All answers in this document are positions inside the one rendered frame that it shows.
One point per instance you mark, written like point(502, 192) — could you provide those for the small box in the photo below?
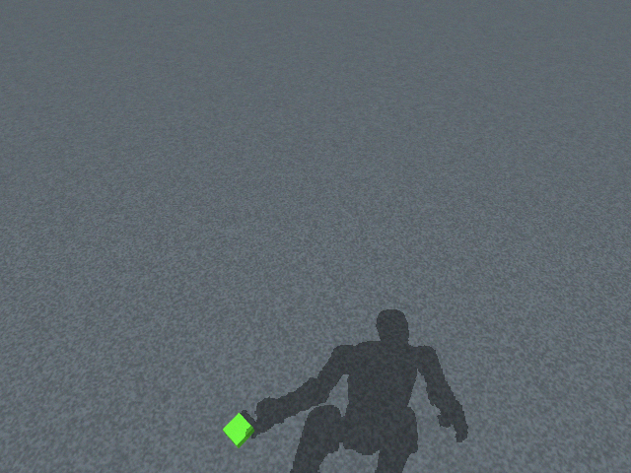
point(238, 430)

